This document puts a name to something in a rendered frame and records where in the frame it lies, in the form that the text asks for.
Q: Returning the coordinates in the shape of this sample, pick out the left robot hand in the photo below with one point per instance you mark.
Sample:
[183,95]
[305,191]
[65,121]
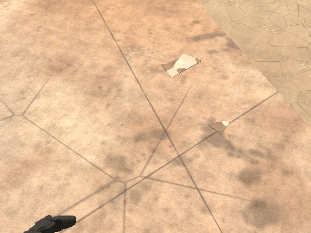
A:
[51,224]

